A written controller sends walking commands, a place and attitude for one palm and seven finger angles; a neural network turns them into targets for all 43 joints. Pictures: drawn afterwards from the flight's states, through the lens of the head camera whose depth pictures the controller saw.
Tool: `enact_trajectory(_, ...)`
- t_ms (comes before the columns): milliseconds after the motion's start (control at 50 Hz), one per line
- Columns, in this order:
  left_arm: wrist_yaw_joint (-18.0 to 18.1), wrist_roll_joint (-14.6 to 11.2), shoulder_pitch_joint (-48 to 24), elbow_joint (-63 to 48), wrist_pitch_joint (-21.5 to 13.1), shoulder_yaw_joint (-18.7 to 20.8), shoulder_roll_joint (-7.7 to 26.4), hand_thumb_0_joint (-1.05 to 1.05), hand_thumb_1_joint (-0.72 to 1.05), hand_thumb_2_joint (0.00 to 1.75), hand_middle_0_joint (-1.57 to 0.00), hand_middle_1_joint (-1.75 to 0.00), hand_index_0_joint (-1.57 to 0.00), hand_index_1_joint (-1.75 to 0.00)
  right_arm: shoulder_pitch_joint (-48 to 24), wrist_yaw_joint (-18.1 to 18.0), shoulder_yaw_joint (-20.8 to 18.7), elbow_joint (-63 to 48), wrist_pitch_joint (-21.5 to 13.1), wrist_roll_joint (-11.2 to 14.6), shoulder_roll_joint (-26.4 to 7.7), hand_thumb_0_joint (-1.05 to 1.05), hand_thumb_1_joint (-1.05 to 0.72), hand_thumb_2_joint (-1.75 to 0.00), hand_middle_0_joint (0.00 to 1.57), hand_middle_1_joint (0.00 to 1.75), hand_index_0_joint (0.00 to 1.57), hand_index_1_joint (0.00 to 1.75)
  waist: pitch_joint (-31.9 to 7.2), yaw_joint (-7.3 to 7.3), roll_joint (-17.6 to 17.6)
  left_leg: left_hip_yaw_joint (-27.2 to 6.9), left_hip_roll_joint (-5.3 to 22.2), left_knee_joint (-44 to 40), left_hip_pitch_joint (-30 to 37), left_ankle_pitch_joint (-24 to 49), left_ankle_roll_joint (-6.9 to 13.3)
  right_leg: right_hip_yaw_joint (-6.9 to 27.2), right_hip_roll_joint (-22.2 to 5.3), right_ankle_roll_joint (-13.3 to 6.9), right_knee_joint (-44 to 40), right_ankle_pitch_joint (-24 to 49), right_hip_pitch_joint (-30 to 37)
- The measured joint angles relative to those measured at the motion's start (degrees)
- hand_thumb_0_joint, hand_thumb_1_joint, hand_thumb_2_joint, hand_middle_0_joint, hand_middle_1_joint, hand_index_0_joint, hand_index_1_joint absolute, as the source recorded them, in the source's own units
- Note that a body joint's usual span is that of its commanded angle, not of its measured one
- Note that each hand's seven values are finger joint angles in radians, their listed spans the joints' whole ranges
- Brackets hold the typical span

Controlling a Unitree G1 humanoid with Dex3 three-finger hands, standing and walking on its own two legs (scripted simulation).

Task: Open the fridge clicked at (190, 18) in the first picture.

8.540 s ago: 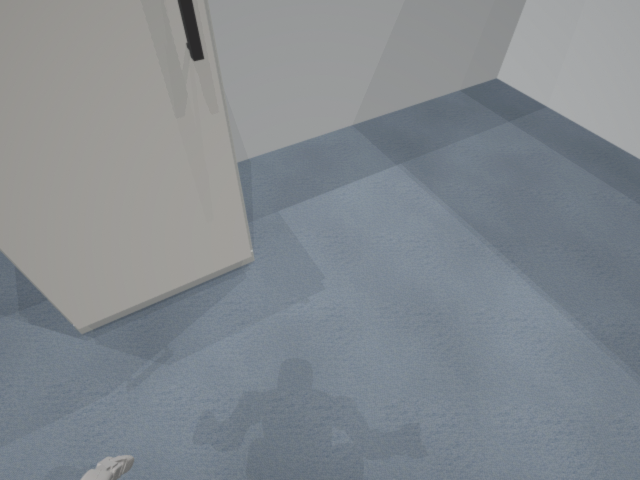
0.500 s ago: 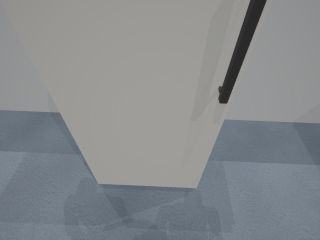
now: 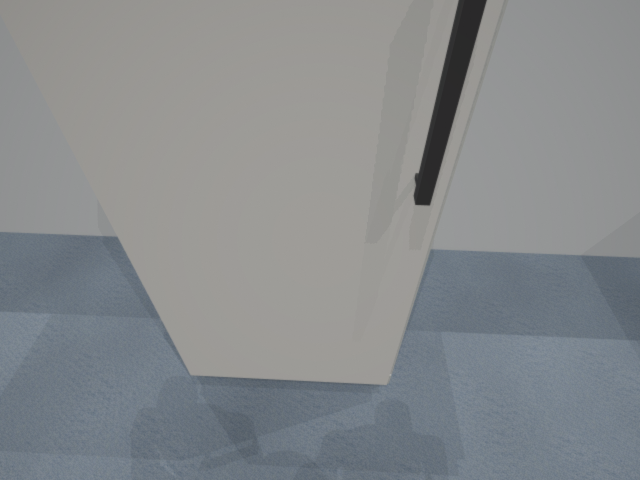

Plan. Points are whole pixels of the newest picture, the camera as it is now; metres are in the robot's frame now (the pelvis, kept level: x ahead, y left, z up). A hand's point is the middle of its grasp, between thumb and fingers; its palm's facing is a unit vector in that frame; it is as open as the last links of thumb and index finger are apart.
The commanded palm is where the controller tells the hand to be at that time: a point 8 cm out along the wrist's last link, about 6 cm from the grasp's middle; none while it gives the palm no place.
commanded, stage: come to a stop and stand still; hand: right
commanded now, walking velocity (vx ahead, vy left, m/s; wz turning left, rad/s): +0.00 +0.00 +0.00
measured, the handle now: (447, 77) +0.51 -0.12 +0.28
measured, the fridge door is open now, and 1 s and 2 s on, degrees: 0 0 0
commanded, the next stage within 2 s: look again from close up in 0.42 s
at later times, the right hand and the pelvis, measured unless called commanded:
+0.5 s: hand out of the picture -0.05 -0.19 -0.17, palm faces +0.04 +0.98 -0.18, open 7.4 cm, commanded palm none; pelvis -0.02 -0.02 +0.00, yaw +0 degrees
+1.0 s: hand out of the picture -0.05 -0.17 -0.18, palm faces +0.05 +0.99 -0.15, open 7.4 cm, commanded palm none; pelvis -0.02 -0.02 +0.00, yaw +0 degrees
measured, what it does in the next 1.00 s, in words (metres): stands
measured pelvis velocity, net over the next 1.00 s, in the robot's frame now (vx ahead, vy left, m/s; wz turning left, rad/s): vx -0.02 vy -0.02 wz -0.01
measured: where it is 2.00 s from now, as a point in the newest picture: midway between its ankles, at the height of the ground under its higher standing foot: outside the picture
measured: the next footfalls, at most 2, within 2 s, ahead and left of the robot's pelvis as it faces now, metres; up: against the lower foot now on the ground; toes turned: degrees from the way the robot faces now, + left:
none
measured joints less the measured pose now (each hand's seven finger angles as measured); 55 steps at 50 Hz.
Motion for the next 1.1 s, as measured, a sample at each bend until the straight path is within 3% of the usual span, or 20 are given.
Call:
enact_trajectory(280, -0.9, 0.2, 0.4, -1.9, 0.1, -0.2, 0.8, 0.01, 0.92, 0.90, -0.20, -0.29, -0.20, -0.30, 1.1, 0.7, -0.9, -2.8, 0.7, -0.2, -3.3, 0.00, -0.91, -0.90, 0.19, 0.30, 0.20, 0.30, -1.2, -0.51, 0.5, -0.3, 1.7, -2.4, -1.7, 3.1, -1.2, -0.5, 2.0, -2.0, -3.5, 3.4, -1.4)
enact_trajectory(760, -0.8, -0.2, 0.8, 2.0, 0.1, -0.2, -1.0, 0.01, 0.92, 0.90, -0.20, -0.29, -0.20, -0.30, 3.0, 0.7, -0.2, 0.1, 0.2, -0.1, -0.2, 0.00, -0.91, -0.90, 0.20, 0.30, 0.20, 0.30, -0.2, -0.70, 0.9, -0.1, 1.7, -3.7, -2.2, 4.6, -1.5, -0.2, 2.1, -1.9, -4.9, 5.0, -1.9)
enact_trajectory(1100, -0.8, -0.2, 1.1, 2.8, 0.1, -0.1, -1.9, 0.01, 0.92, 0.90, -0.20, -0.29, -0.20, -0.30, 2.2, 0.5, -0.6, 0.0, 0.0, 0.0, -0.1, 0.00, -0.91, -0.90, 0.19, 0.30, 0.20, 0.30, -0.1, -0.32, 0.8, 0.0, 0.9, -3.7, -2.3, 4.5, -1.0, -0.1, 1.3, -1.2, -4.5, 4.8, -2.1)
